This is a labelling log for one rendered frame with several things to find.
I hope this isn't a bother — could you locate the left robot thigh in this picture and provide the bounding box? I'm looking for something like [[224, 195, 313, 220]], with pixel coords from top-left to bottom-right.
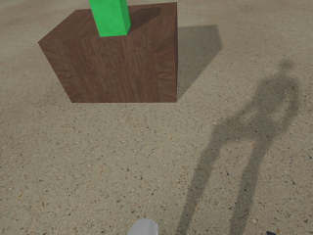
[[127, 218, 158, 235]]

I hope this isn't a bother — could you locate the carton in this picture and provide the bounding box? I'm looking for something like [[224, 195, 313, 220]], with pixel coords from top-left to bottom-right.
[[88, 0, 131, 37]]

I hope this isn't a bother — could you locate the pedestal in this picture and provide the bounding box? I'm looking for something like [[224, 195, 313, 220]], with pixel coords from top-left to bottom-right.
[[38, 2, 178, 103]]

